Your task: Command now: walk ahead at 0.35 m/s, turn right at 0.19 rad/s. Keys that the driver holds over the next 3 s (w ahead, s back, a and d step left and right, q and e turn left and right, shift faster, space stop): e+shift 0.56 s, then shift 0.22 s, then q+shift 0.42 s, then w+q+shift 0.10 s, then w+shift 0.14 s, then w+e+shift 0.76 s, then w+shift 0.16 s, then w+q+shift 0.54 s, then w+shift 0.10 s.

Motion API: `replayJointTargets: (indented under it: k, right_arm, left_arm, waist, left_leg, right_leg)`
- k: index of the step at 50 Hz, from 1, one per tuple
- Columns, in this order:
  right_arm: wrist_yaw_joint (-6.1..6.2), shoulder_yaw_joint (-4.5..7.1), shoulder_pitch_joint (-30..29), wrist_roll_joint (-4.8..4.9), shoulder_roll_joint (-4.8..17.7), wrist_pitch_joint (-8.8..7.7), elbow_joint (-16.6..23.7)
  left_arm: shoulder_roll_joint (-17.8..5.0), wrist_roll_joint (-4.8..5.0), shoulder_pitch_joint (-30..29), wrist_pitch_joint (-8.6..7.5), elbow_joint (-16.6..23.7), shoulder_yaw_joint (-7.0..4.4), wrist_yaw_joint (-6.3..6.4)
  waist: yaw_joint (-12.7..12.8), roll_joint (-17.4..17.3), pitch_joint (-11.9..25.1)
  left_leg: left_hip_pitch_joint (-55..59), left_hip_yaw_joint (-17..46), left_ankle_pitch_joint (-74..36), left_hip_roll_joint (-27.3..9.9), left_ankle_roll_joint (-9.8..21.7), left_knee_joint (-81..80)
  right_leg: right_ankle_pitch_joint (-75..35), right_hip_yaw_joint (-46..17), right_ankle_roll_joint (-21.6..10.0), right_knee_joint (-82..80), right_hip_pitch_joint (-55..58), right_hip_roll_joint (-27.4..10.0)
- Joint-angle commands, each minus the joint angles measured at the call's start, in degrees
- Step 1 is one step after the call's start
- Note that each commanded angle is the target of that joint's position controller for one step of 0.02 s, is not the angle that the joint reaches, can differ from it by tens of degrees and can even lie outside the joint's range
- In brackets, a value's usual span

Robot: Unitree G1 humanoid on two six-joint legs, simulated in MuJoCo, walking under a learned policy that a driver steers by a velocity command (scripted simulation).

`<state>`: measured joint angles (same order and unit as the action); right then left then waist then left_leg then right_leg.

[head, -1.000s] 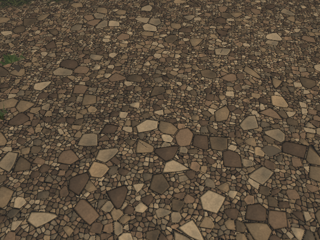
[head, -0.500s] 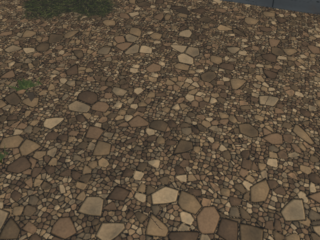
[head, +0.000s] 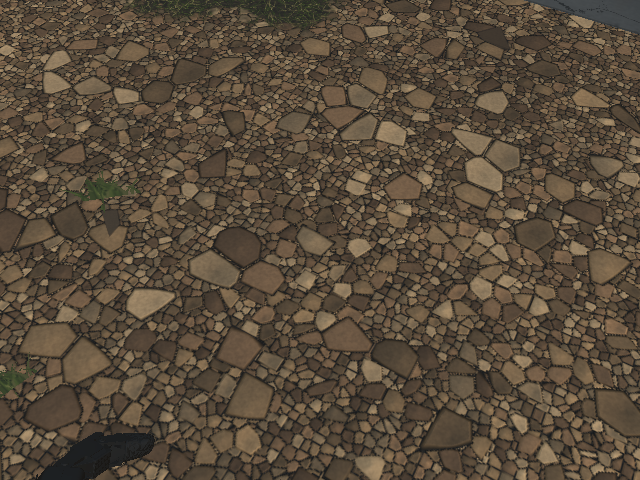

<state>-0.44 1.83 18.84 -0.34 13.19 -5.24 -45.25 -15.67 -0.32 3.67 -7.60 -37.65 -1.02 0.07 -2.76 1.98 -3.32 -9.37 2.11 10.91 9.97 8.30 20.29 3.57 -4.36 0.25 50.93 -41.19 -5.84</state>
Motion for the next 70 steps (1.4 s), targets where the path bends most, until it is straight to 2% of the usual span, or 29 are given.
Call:
replayJointTargets:
  k: [1, 5, 7, 8, 9, 10, 11, 13, 14, 17, 23, 30, 31, 32, 33, 34, 35, 37, 42, 45, 51, 53, 54, 55, 56, 58, 60, 64, 70]
  right_arm:
    - [2.20, 1.70, 1.07, 0.24, 8.20, -0.83, 2.46]
    - [4.24, 2.08, -1.51, -0.57, 9.35, 1.34, 2.70]
    - [5.03, 2.54, -5.29, -0.74, 9.88, 2.84, 4.72]
    - [5.11, 2.62, -10.29, -0.98, 10.09, 3.54, 6.76]
    - [4.36, 1.79, -10.73, -1.99, 7.29, 3.74, 8.60]
    - [2.57, 0.55, 1.18, -2.47, 1.49, 3.79, 9.64]
    - [0.98, 0.69, 5.30, -0.73, 7.35, 3.18, 8.75]
    - [0.55, 1.42, -6.96, -0.96, 9.79, 3.85, 10.66]
    - [0.89, 1.31, -8.66, -1.47, 9.18, 4.53, 11.68]
    - [1.49, 1.29, -8.25, -1.30, 6.47, 4.84, 10.99]
    - [2.93, 1.98, -12.75, 0.24, 6.56, 4.44, 10.17]
    - [1.36, 3.74, -11.39, 0.87, 9.15, 1.85, 7.96]
    - [1.29, 4.13, -10.44, 0.45, 10.00, 1.83, 7.38]
    - [1.39, 4.47, -11.91, -0.62, 12.22, 2.31, 8.52]
    - [1.36, 5.05, -12.51, -2.78, 15.55, 3.13, 8.92]
    - [1.46, 4.78, -12.85, -2.87, 12.56, 2.95, 9.76]
    - [1.73, 3.97, -14.94, -1.59, 10.16, 3.09, 10.62]
    - [1.93, 3.00, -15.09, 0.08, 8.81, 3.81, 10.89]
    - [1.20, 0.90, -11.69, -0.13, 5.88, 4.53, 8.90]
    - [1.15, 3.78, -8.02, 0.66, 14.21, 5.70, 9.00]
    - [2.17, 4.80, -9.27, 3.05, 13.33, 6.50, 9.96]
    - [2.83, 4.37, -9.43, 3.32, 10.46, 6.93, 10.65]
    - [2.39, 3.66, -8.68, 2.76, 7.08, 6.40, 12.46]
    - [2.12, 5.21, -7.61, 2.11, 11.61, 5.84, 11.85]
    - [1.81, 6.36, -6.11, 1.96, 14.34, 6.03, 10.47]
    - [1.96, 6.30, -3.19, 1.60, 12.27, 7.72, 8.39]
    - [1.38, 5.38, -4.60, 1.73, 9.91, 8.43, 9.72]
    - [-0.81, 4.29, -13.64, 2.55, 9.84, 7.20, 15.23]
    - [-1.79, 2.57, -15.34, 2.22, 6.34, 3.99, 16.20]
  left_arm:
    - [-1.34, 0.43, 2.13, 0.40, 0.46, -0.28, -0.95]
    - [-5.69, 0.61, 1.22, 0.13, 2.80, -2.35, -3.81]
    - [-7.72, 0.37, 12.04, 0.06, 0.59, -3.80, -4.59]
    - [-9.17, 0.41, 23.25, 0.02, -1.90, -4.76, -4.20]
    - [-10.80, 0.30, 27.51, 0.16, -2.43, -4.97, -3.35]
    - [-13.76, -2.82, 20.64, 0.62, 1.23, -4.48, -2.41]
    - [-13.77, -2.65, 13.51, 1.91, 5.02, -5.47, -1.34]
    - [-8.51, -0.41, 8.47, 4.81, 7.91, -4.02, 0.26]
    - [-8.65, 0.20, 7.83, 5.40, 8.39, -3.81, 0.49]
    - [-9.11, 0.61, 6.59, 6.94, 8.80, -4.47, 0.77]
    - [-10.85, 1.70, 9.04, 9.68, 8.03, -6.09, 2.62]
    - [-9.80, 1.55, 7.14, 10.86, 9.46, -6.52, 2.49]
    - [-8.39, 1.78, 7.53, 10.80, 9.41, -5.94, 2.38]
    - [-5.58, 1.40, 11.40, 10.95, 8.71, -4.91, 2.12]
    - [-6.67, 1.92, 10.65, 10.31, 10.56, -5.09, 1.76]
    - [-12.32, 0.60, 10.89, 9.26, 9.38, -6.52, 1.37]
    - [-13.97, 0.72, 11.51, 9.33, 7.42, -7.02, 1.21]
    - [-10.18, 0.46, 12.39, 10.32, 5.23, -5.86, 1.71]
    - [-3.33, -0.16, 8.74, 9.58, 6.12, -2.82, 2.01]
    - [-5.21, 0.77, 4.32, 8.95, 6.87, -3.51, 2.27]
    - [-5.69, 1.80, 9.67, 6.80, 2.66, -4.22, 1.64]
    - [-8.74, 0.79, 13.53, 6.76, 0.97, -5.30, 1.50]
    - [-13.43, -1.05, 11.28, 7.46, 1.20, -6.39, 1.51]
    - [-10.76, -2.98, 7.62, 7.27, 2.74, -5.91, 1.32]
    - [-7.59, -2.68, 3.85, 6.96, 4.05, -4.90, 1.61]
    - [-4.78, -0.65, -0.01, 6.61, 4.76, -4.07, 2.20]
    - [-5.35, -0.23, 0.78, 6.82, 4.23, -4.06, 2.57]
    - [-9.23, 0.01, 10.76, 6.06, 1.80, -5.24, 2.50]
    - [-10.67, 0.59, 13.80, 2.96, -1.32, -5.87, 0.34]
  waist:
    - [-0.98, -3.37, 6.11]
    - [-0.31, -6.63, 6.65]
    - [4.40, -7.40, 10.13]
    - [10.58, -6.10, 12.90]
    - [11.25, 5.34, 14.95]
    - [1.11, 17.77, 18.66]
    - [1.71, 11.19, 27.00]
    - [2.71, -7.38, 13.44]
    - [1.71, -7.96, 10.43]
    - [0.44, -2.55, 7.07]
    - [3.56, 5.52, 11.70]
    - [3.33, 9.91, 10.76]
    - [3.11, 7.76, 11.56]
    - [5.30, -1.24, 13.78]
    - [6.16, -18.01, 10.27]
    - [5.54, -15.16, 9.81]
    - [5.76, -10.15, 8.15]
    - [4.65, -5.96, 5.70]
    - [3.49, -10.52, 6.22]
    - [0.12, -15.50, 4.72]
    - [3.81, -13.06, 8.99]
    - [4.87, -7.70, 12.17]
    - [2.42, 10.84, 8.96]
    - [2.83, 11.90, 7.63]
    - [1.28, 7.36, 6.80]
    - [0.19, 5.56, 5.66]
    - [1.24, 6.08, 3.79]
    - [8.26, 6.45, 2.92]
    - [7.44, 3.74, -1.99]
  left_leg:
    - [-4.95, -2.16, -39.99, -10.72, -2.14, -3.15]
    - [2.87, -2.60, -38.72, -14.06, -5.06, 4.69]
    - [3.40, -2.67, -49.60, -15.05, -6.12, 16.87]
    - [-1.76, -3.72, -48.42, -13.80, -7.90, 31.29]
    - [-11.43, -6.80, -10.94, -5.60, -9.51, 52.36]
    - [-31.76, 1.90, 29.13, 3.11, -13.51, 70.71]
    - [-34.17, 10.93, 22.27, -1.62, -10.77, 75.03]
    - [-34.47, 8.32, 13.26, -5.18, -8.54, 66.28]
    - [-32.10, 8.04, 11.94, -6.16, -8.76, 60.36]
    - [-24.43, 5.00, 9.38, -6.06, -10.08, 41.65]
    - [-21.52, 7.31, 3.27, -4.49, -12.63, 26.32]
    - [-8.99, 7.25, -0.76, -5.84, -9.61, 4.94]
    - [-3.35, 7.64, -5.52, -9.16, -8.26, -0.20]
    - [3.75, 16.00, -6.98, -19.50, -3.72, -1.30]
    - [2.65, 28.31, -14.61, -28.53, 5.14, -4.18]
    - [-0.51, 32.39, -12.50, -31.55, 8.22, -3.97]
    - [-2.43, 25.69, -10.46, -28.35, 6.34, -2.27]
    - [-3.34, 18.89, -8.35, -22.69, 3.24, -1.48]
    - [-0.73, 13.49, -9.04, -16.75, 2.36, -1.49]
    - [1.17, 19.11, -10.53, -17.31, 3.57, -0.79]
    - [3.84, 28.35, -15.44, -17.52, 2.15, 1.26]
    - [-10.68, 22.95, -2.77, -12.85, -3.01, 8.00]
    - [-24.96, 10.32, 14.84, -4.14, -6.60, 18.64]
    - [-28.71, 6.78, 23.93, -5.57, -9.56, 31.27]
    - [-28.09, 6.19, 21.25, -7.96, -10.82, 39.72]
    - [-29.84, 4.89, 14.31, -8.90, -12.88, 47.32]
    - [-31.39, 1.68, 10.14, -10.89, -14.58, 48.71]
    - [-40.65, -0.58, 5.22, -15.35, -13.92, 42.08]
    - [-36.48, -0.59, 2.79, -15.61, -9.19, 29.61]
  right_leg:
    - [-20.25, 6.65, -0.25, -14.30, 15.08, 5.15]
    - [-18.67, 7.62, -1.30, -19.78, 12.98, 7.19]
    - [-9.73, 9.63, -2.68, -18.52, 19.35, 10.43]
    - [-11.24, 6.74, -5.29, -21.92, 29.04, 9.32]
    - [-29.44, -5.36, -8.73, -25.29, 38.92, 1.24]
    - [-40.22, -36.57, -21.56, -24.42, 53.23, -11.54]
    - [-14.12, -43.73, -23.65, -30.49, 55.02, -14.19]
    - [12.89, -34.35, -17.58, -35.74, 35.60, -7.35]
    - [14.92, -32.71, -16.61, -37.08, 28.35, -5.04]
    - [8.05, -22.10, -12.89, -36.50, 19.03, 3.78]
    - [10.65, -24.98, -9.74, -33.51, 26.21, 4.46]
    - [9.70, -30.98, -7.47, -28.91, 29.39, 5.17]
    - [12.95, -29.11, -6.21, -25.33, 27.19, 7.22]
    - [27.26, -23.25, -4.24, -15.40, 21.43, 11.41]
    - [34.06, -10.46, -1.23, -2.31, 10.85, 19.04]
    - [30.57, -10.31, 1.45, 9.59, 8.41, 14.45]
    - [26.48, -9.53, 2.40, 13.86, 8.83, 13.19]
    - [21.92, -7.94, 3.75, 21.19, 7.78, 13.50]
    - [20.71, -1.69, 5.79, 5.75, 13.19, 8.10]
    - [24.36, 2.25, 6.31, -7.69, 17.05, 9.31]
    - [12.98, -1.16, 1.83, -29.61, 26.99, 10.49]
    - [3.01, -4.43, -2.13, -33.06, 44.16, 1.47]
    - [-10.14, -16.38, -9.49, -32.60, 45.59, -11.00]
    - [-19.34, -19.55, -14.88, -33.20, 40.94, -18.22]
    - [-20.94, -14.52, -14.10, -32.66, 39.11, -16.28]
    - [-20.09, -5.25, -10.08, -30.83, 38.79, -9.76]
    - [-22.35, 0.06, -10.31, -31.12, 37.31, -7.94]
    - [20.84, -5.83, -11.38, -41.47, 45.58, -12.52]
    - [19.75, 0.45, -10.55, -45.80, 43.56, -13.20]
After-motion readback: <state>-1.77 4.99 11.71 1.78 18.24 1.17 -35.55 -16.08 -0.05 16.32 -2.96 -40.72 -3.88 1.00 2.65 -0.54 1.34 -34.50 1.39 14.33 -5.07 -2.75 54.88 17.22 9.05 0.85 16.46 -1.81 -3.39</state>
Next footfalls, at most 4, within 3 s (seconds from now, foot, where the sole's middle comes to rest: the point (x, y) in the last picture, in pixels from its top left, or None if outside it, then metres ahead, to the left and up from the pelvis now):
0.16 right None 0.34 -0.10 -0.78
0.64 left None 0.41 0.07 -0.78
1.06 right None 0.23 -0.09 -0.78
1.56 left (219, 456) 0.51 0.19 -0.78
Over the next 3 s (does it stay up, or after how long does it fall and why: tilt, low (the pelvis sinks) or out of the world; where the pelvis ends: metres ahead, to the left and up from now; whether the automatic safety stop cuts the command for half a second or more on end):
stays up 1.44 -0.40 -0.02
